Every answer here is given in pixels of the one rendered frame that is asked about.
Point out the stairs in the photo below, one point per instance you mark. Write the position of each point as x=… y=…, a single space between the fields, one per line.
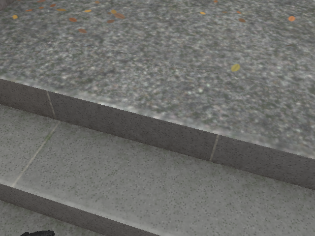
x=80 y=168

